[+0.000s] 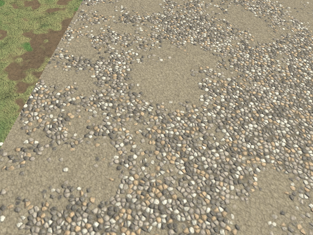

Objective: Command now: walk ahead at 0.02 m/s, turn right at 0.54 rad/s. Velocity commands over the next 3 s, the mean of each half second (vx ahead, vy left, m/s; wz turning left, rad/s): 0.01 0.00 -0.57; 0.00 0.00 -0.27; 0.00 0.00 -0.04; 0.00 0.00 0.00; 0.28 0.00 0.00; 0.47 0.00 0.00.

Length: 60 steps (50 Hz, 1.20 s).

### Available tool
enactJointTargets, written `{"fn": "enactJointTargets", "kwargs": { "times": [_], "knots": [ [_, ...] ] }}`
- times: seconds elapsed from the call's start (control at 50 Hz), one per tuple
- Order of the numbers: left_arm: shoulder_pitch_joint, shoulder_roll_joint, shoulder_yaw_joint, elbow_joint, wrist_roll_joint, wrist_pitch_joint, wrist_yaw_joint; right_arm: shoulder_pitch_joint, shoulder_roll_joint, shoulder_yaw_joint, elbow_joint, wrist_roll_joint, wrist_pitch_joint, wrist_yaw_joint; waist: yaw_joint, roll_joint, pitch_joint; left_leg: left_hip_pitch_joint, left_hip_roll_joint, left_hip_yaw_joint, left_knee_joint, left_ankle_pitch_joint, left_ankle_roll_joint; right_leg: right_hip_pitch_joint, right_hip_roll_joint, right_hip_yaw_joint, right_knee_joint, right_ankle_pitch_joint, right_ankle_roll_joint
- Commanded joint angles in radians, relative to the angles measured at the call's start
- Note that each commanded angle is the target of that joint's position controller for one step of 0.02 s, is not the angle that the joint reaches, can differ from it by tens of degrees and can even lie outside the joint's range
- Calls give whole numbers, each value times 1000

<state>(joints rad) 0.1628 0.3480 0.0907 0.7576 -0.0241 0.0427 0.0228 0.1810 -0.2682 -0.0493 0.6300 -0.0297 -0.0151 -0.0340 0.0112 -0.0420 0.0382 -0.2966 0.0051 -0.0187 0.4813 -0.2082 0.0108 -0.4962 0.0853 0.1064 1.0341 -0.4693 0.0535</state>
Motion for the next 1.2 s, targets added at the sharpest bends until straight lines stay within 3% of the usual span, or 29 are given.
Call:
{"fn": "enactJointTargets", "kwargs": {
  "times": [0.02, 0.12, 0.2, 0.24, 0.28, 0.3, 0.32, 0.34, 0.36, 0.38, 0.4, 0.42, 0.48, 0.56, 0.68, 0.74, 0.76, 0.78, 0.8, 0.82, 0.84, 0.86, 0.92, 1.06, 1.2],
  "knots": [
    [50, 77, 27, -48, -3, 14, 3, -43, -135, -37, -70, 9, -9, -9, 5, 180, -64, 142, 234, -153, -150, 358, 173, -108, -62, -28, 147, 49, 53],
    [-42, 34, 6, -123, -1, 12, -19, 3, -173, -60, -47, 11, 9, -14, -46, 211, -111, 244, 277, -91, -135, 408, 211, -61, -110, -79, -77, 62, 66],
    [-42, 46, 9, -150, 0, 21, -36, -15, -205, -76, -37, 26, 13, 2, -46, 227, -121, 210, 302, -44, -119, 420, 209, 70, -105, -146, -246, 76, 30],
    [-27, 50, 14, -157, -1, 28, -46, -24, -212, -80, -29, 43, 10, 8, -31, 228, -116, 206, 313, -31, -83, 406, 189, 124, -98, -167, -363, 122, -3],
    [48, 57, 26, -136, 2, 29, -48, -19, -191, -78, -10, 62, 8, 9, 12, 194, -124, 134, 276, 35, 25, 314, 111, 287, -64, -182, -585, 306, -63],
    [90, 119, 46, -131, 2, 26, -37, 35, -151, -68, 8, 44, 4, 13, 10, 55, -139, -11, 212, 120, 185, 136, 20, 452, -133, -48, -651, 536, -112],
    [102, 249, 70, -156, 10, 20, -18, 20, -76, -38, -46, -20, 4, 17, -19, -283, -137, -334, 61, 175, 505, -459, -94, 598, -418, 342, -629, 959, -277],
    [119, 219, 58, -168, 50, -6, -30, -80, -126, -51, -67, 0, 3, 4, 73, -189, -194, -380, 10, -3, 675, -515, -99, 511, -485, 415, -661, 907, -428],
    [81, 190, 46, -163, 51, -26, -33, -100, -158, -61, -65, 25, 8, -2, 52, -118, -147, -394, 30, -37, 726, -437, -87, 476, -427, 324, -677, 810, -397],
    [27, 161, 40, -160, 31, -35, -26, -89, -166, -67, -52, 28, 12, -9, 22, -88, -110, -403, 41, -48, 704, -344, -79, 451, -365, 260, -679, 722, -339],
    [-9, 130, 29, -164, 13, -33, -19, -81, -169, -71, -38, 19, 14, -17, 9, -68, -101, -404, 48, -56, 677, -283, -81, 442, -333, 234, -677, 688, -301],
    [-33, 121, 22, -167, 5, -29, -12, -65, -169, -74, -35, 14, 16, -20, -8, -75, -100, -367, 39, -55, 676, -233, -90, 408, -310, 213, -678, 716, -292],
    [-22, 116, 17, -165, 15, -21, 2, -37, -140, -68, -23, 23, 11, -11, -16, -77, -136, -315, 6, -48, 629, -154, -104, 407, -279, 197, -678, 721, -293],
    [-12, 128, 18, -158, 13, -16, 12, -67, -116, -54, -25, 26, 9, -4, 4, -87, -131, -269, 1, -53, 427, -118, -113, 414, -268, 224, -669, 604, -283],
    [-21, 120, 5, -142, 24, -10, -4, -80, -119, -49, -31, 37, 1, 15, 28, -110, -100, -95, 0, -35, 241, -164, -90, 322, -270, 286, -646, 554, -288],
    [-56, 88, -12, -133, 12, -9, -6, -30, -97, -44, -15, 37, -12, 26, -18, -92, -97, 45, -6, -20, -19, -27, -61, 302, -235, 295, -602, 560, -250],
    [-40, 64, -20, -125, 12, -13, -5, -15, -100, -41, -11, 24, -18, 28, -29, -66, -99, 137, 18, -44, -130, 129, -42, 267, -206, 288, -597, 497, -207],
    [2, 34, -30, -121, 34, -21, -5, -5, -156, -48, -22, 7, -21, 23, -4, 34, -130, 236, 141, -146, -121, 346, -5, 213, -152, 230, -529, 357, -144],
    [75, 27, -28, -104, 37, -30, -8, -53, -195, -49, -28, -5, -18, 23, 72, 196, -118, 216, 230, -235, -93, 481, 98, 171, -44, 102, -476, 128, -88],
    [60, 45, -27, -101, 44, -31, -6, -79, -131, -33, -25, -2, -19, 27, 58, 227, -126, 132, 264, -277, -121, 369, 172, 235, -67, 65, -493, 97, -46],
    [33, 64, -21, -97, 43, -29, -4, -99, -102, -23, -26, 5, -22, 32, 45, 204, -105, 118, 213, -242, -125, 257, 149, 263, -77, 60, -519, 159, -34],
    [0, 59, -20, -94, 43, -24, -3, -81, -111, -25, -18, 7, -24, 34, 22, 190, -101, 119, 159, -201, -116, 164, 103, 270, -72, 55, -531, 221, -35],
    [1, 44, -22, -83, 35, -12, -8, -67, -119, -19, -13, 10, -33, 33, 9, 148, -60, 97, 99, -130, -95, 74, 38, 273, -83, 74, -559, 314, -59],
    [17, 23, -23, -34, 32, -23, -3, -34, -98, -6, -7, 16, -25, 28, -15, 42, -61, 130, 62, -88, -48, 93, 34, 269, -93, 92, -581, 376, -60],
    [41, 22, -22, 11, 31, -25, 10, -26, -87, 2, 19, 17, -23, 32, -11, 28, -51, 122, 44, -74, -50, 95, 30, 294, -98, 96, -586, 400, -53]
  ]
}}
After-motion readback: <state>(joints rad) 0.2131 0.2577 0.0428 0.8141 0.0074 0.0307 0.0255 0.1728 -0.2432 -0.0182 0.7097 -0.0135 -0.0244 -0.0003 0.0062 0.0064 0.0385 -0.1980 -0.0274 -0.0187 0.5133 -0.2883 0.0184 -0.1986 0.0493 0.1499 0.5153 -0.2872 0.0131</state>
